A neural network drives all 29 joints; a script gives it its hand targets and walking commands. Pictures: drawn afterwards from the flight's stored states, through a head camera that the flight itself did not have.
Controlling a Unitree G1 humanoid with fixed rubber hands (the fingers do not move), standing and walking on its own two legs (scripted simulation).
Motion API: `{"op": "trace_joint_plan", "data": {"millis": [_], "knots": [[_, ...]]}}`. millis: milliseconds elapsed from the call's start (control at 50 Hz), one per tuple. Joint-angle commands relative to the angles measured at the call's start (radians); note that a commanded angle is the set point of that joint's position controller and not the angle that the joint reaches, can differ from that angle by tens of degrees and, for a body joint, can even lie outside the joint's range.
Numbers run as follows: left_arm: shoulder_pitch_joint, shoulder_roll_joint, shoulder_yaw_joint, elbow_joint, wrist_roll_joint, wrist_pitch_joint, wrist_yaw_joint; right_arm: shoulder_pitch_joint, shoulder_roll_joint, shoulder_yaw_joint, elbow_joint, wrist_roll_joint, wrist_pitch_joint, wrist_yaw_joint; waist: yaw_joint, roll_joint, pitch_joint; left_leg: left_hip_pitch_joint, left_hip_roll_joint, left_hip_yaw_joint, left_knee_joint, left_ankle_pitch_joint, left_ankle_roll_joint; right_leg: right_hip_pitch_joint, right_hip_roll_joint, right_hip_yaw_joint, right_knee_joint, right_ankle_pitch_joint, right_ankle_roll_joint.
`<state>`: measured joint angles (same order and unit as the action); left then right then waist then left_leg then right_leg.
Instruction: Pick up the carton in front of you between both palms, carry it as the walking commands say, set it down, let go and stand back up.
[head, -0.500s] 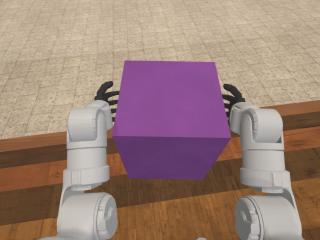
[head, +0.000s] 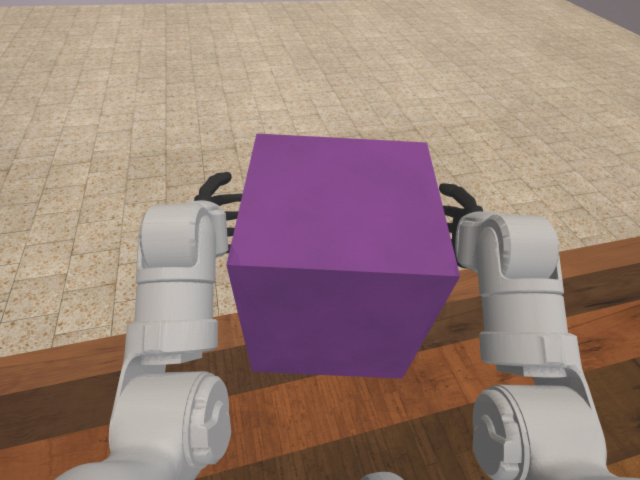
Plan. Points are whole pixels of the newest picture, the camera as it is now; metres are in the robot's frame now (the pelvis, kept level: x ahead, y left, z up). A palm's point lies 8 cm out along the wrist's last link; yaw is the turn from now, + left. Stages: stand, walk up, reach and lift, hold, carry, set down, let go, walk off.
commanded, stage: carry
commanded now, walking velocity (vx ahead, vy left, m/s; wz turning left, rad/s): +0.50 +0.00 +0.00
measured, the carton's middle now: (334, 263) +0.39 -0.02 +0.08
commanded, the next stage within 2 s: none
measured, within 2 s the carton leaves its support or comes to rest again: neither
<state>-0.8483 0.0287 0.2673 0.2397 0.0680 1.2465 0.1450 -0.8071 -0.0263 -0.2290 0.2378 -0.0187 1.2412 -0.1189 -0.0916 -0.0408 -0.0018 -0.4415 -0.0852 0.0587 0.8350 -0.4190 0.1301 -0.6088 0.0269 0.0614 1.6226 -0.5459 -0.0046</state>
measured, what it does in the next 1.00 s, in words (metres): goes down: right foot 0.17 m lower, then left foot 0.16 m lower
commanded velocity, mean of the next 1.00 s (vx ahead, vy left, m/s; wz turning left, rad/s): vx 0.50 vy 0.00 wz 0.00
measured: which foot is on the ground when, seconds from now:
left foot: down 0.00-0.32, up 0.34-0.64, down 0.66-0.96, up 0.98-1.00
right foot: up 0.00-0.32, down 0.34-0.66, up 0.68-0.94, down 0.96-1.00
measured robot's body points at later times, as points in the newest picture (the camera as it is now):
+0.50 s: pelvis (306, 352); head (302, 133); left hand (207, 190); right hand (342, 176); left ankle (257, 440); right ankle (302, 471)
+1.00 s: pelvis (283, 261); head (289, 136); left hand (246, 173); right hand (328, 173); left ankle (266, 378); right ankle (294, 344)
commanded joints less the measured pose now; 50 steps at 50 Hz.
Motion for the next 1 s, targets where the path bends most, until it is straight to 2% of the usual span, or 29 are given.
{"op": "trace_joint_plan", "data": {"millis": [0, 40, 80, 140, 180, 200, 240, 260, 280, 320, 380, 440, 480, 560, 600, 620, 640, 680, 720, 740, 760, 800, 840, 880, 900, 920, 940, 960, 980], "knots": [[-0.757, -1.108, -0.563, -0.228, -0.386, -0.045, -0.189, -0.918, 1.191, 0.605, -0.255, 0.545, -0.048, 0.267, 0.02, 0.059, -0.436, 0.418, 0.313, -0.513, -0.12, 0.718, 0.079, -0.211, -0.046, -0.006, -0.403, 0.366, -0.034], [-0.651, -1.154, -0.581, -0.263, -0.385, -0.069, -0.19, -0.895, 1.211, 0.656, -0.347, 0.542, -0.056, 0.24, -0.016, 0.059, -0.495, 0.576, 0.258, -0.462, -0.062, 0.875, -0.008, -0.247, -0.007, -0.044, -0.453, 0.351, -0.034], [-0.561, -1.159, -0.605, -0.185, -0.384, -0.063, -0.195, -0.716, 1.215, 0.653, -0.279, 0.508, -0.078, 0.227, -0.019, 0.137, -0.529, 0.712, 0.235, -0.414, 0.07, 0.941, 0.009, -0.367, -0.015, -0.064, -0.405, 0.472, -0.063], [-0.525, -1.127, -0.63, -0.273, -0.355, -0.118, -0.222, -0.573, 1.258, 0.726, -0.259, 0.492, -0.121, 0.246, -0.095, 0.088, -0.457, 0.732, 0.072, -0.313, 0.21, 0.681, -0.023, -0.409, 0.049, -0.141, -0.72, 0.612, -0.056], [-0.416, -1.126, -0.633, -0.21, -0.35, -0.132, -0.23, -0.68, 1.232, 0.767, -0.313, 0.518, -0.151, 0.248, -0.034, 0.012, -0.412, 0.275, -0.004, -0.128, 0.241, 0.431, -0.034, 0.13, 0.108, -0.254, -1.051, 1.021, -0.065], [-0.426, -1.1, -0.669, -0.25, -0.355, -0.139, -0.234, -0.67, 1.187, 0.756, -0.3, 0.509, -0.179, 0.241, 0.036, 0.121, -0.412, 0.105, 0.053, -0.147, 0.262, 0.525, -0.03, 0.395, 0.101, -0.242, -1.024, 1.013, -0.057], [-0.356, -1.019, -0.664, -0.272, -0.337, -0.143, -0.224, -0.599, 1.17, 0.774, -0.326, 0.503, -0.19, 0.231, 0.246, 0.162, -0.499, 0.038, 0.122, -0.036, 0.567, 0.833, -0.054, 0.713, 0.063, -0.198, -1.08, 1.0, -0.108], [-0.379, -1.038, -0.72, -0.306, -0.381, -0.143, -0.231, -0.623, 1.118, 0.762, -0.365, 0.469, -0.184, 0.226, 0.354, 0.058, -0.502, -0.102, 0.079, 0.024, 0.915, 0.477, -0.12, 0.868, -0.022, -0.111, -1.07, 1.099, -0.171], [-0.381, -1.003, -0.712, -0.231, -0.375, -0.138, -0.234, -0.585, 1.14, 0.748, -0.322, 0.44, -0.167, 0.221, 0.318, -0.233, -0.402, -0.373, -0.08, 0.007, 1.113, -0.258, -0.152, 0.961, -0.111, 0.081, -1.073, 1.176, -0.234], [-0.332, -1.029, -0.696, -0.097, -0.404, -0.123, -0.252, -0.464, 1.024, 0.661, -0.245, 0.319, -0.119, 0.199, 0.157, -0.101, -0.435, -0.492, 0.006, -0.165, 0.881, -0.124, -0.094, 0.973, -0.288, 0.471, -0.994, 0.893, -0.3], [-0.535, -1.184, -0.778, -0.069, -0.495, -0.15, -0.291, -0.45, 1.019, 0.54, -0.093, 0.236, -0.117, 0.21, 0.13, 0.089, -0.301, -0.347, 0.077, -0.103, 0.324, 0.153, -0.086, 0.537, -0.222, 0.371, -0.925, 0.914, -0.232], [-0.653, -1.248, -0.781, -0.117, -0.572, -0.182, -0.315, -0.432, 1.064, 0.556, -0.058, 0.256, -0.147, 0.221, 0.142, 0.023, -0.373, -0.133, 0.043, -0.068, 0.399, 0.425, -0.099, 0.363, -0.131, 0.315, -0.757, 0.928, -0.156], [-0.668, -1.244, -0.783, -0.12, -0.56, -0.197, -0.304, -0.438, 1.108, 0.521, -0.01, 0.28, -0.172, 0.24, 0.175, 0.096, -0.325, -0.149, 0.033, -0.04, 0.036, 0.569, -0.088, 0.359, -0.046, 0.285, -0.667, 0.677, -0.15], [-0.531, -1.258, -0.716, -0.097, -0.536, -0.21, -0.306, -0.512, 1.124, 0.59, -0.1, 0.327, -0.176, 0.224, 0.109, -0.01, -0.333, 0.4, -0.027, 0.155, -0.033, 0.935, -0.1, 0.008, -0.016, -0.053, -0.451, 0.527, -0.092], [-0.491, -1.182, -0.594, -0.04, -0.504, -0.198, -0.292, -0.547, 1.085, 0.613, -0.128, 0.337, -0.177, 0.215, -0.015, 0.168, -0.276, 0.62, 0.039, -0.001, -0.251, 0.878, -0.009, -0.22, 0.042, -0.094, -0.022, 0.345, -0.024], [-0.461, -1.156, -0.581, 0.077, -0.471, -0.183, -0.284, -0.491, 1.017, 0.573, -0.035, 0.289, -0.17, 0.211, -0.114, 0.258, -0.232, 0.696, 0.134, -0.16, -0.312, 0.924, 0.064, -0.33, 0.11, -0.134, 0.134, -0.168, -0.016], [-0.418, -1.145, -0.589, 0.098, -0.472, -0.167, -0.28, -0.504, 1.044, 0.585, -0.06, 0.315, -0.171, 0.204, -0.114, 0.27, -0.273, 0.794, 0.235, -0.384, -0.173, 1.078, 0.155, -0.464, 0.111, -0.059, 0.163, -0.196, -0.04], [-0.355, -1.1, -0.518, -0.001, -0.387, -0.178, -0.27, -0.496, 1.177, 0.662, -0.009, 0.369, -0.177, 0.212, -0.076, 0.069, -0.394, 0.867, 0.325, -0.641, -0.048, 0.896, 0.183, -0.598, 0.015, 0.127, -0.087, -0.011, -0.089], [-0.418, -0.974, -0.449, -0.099, -0.36, -0.185, -0.259, -0.707, 1.287, 0.811, -0.192, 0.54, -0.193, 0.228, -0.046, -0.088, -0.463, 0.768, 0.321, -0.671, 0.041, 1.017, 0.176, -0.472, 0.01, 0.023, -0.351, 0.207, -0.062], [-0.287, -1.021, -0.431, 0.025, -0.303, -0.178, -0.253, -0.726, 1.276, 0.811, -0.212, 0.543, -0.203, 0.22, -0.065, -0.119, -0.433, 0.558, 0.193, -0.539, 0.067, 0.949, 0.116, -0.288, 0.064, -0.085, -0.474, 0.271, -0.039], [-0.236, -1.018, -0.376, 0.011, -0.263, -0.206, -0.254, -0.903, 1.278, 0.862, -0.38, 0.59, -0.231, 0.217, -0.002, -0.113, -0.412, 0.38, 0.219, -0.529, 0.108, 0.834, 0.12, -0.132, 0.041, -0.032, -0.555, 0.433, -0.055], [-0.215, -0.96, -0.421, 0.028, -0.225, -0.217, -0.249, -0.703, 1.23, 0.789, -0.159, 0.573, -0.231, 0.235, 0.037, 0.067, -0.474, 0.216, 0.143, -0.256, 0.242, 0.468, 0.093, 0.187, 0.061, -0.096, -0.704, 0.758, -0.097], [-0.35, -0.941, -0.49, -0.108, -0.266, -0.235, -0.255, -0.597, 1.26, 0.732, -0.149, 0.522, -0.248, 0.238, 0.045, 0.076, -0.378, -0.025, 0.039, -0.111, 0.352, 0.29, 0.03, 0.503, 0.074, -0.177, -1.03, 1.01, -0.07], [-0.364, -1.013, -0.557, -0.118, -0.297, -0.25, -0.266, -0.511, 1.286, 0.701, -0.061, 0.473, -0.262, 0.247, 0.174, 0.108, -0.355, -0.194, 0.077, -0.072, 0.585, 0.378, -0.049, 0.753, 0.029, -0.1, -1.054, 0.877, -0.127], [-0.424, -1.01, -0.6, -0.189, -0.318, -0.259, -0.275, -0.479, 1.325, 0.708, -0.053, 0.455, -0.263, 0.243, 0.242, 0.042, -0.351, -0.303, 0.028, -0.051, 0.903, 0.104, -0.082, 0.835, -0.095, 0.033, -1.169, 0.864, -0.209], [-0.447, -0.969, -0.598, -0.209, -0.334, -0.263, -0.267, -0.463, 1.323, 0.686, -0.06, 0.452, -0.251, 0.246, 0.227, -0.202, -0.385, -0.498, -0.015, -0.047, 1.087, -0.271, -0.134, 0.982, -0.209, 0.226, -1.029, 1.05, -0.262], [-0.397, -1.025, -0.662, -0.173, -0.377, -0.259, -0.263, -0.445, 1.3, 0.706, -0.055, 0.447, -0.244, 0.235, 0.18, -0.23, -0.519, -0.617, -0.009, -0.178, 1.04, -0.257, -0.114, 1.105, -0.384, 0.531, -0.934, 0.961, -0.374], [-0.41, -1.048, -0.685, -0.213, -0.418, -0.259, -0.264, -0.435, 1.251, 0.665, -0.088, 0.415, -0.25, 0.225, 0.156, -0.116, -0.544, -0.613, 0.044, -0.242, 0.921, -0.154, -0.104, 1.021, -0.398, 0.607, -0.931, 0.63, -0.408], [-0.407, -1.122, -0.685, -0.164, -0.429, -0.257, -0.263, -0.497, 1.224, 0.644, -0.131, 0.41, -0.246, 0.213, 0.194, -0.053, -0.552, -0.53, 0.1, -0.296, 0.712, -0.121, -0.109, 0.902, -0.354, 0.647, -0.854, 0.695, -0.385]]}}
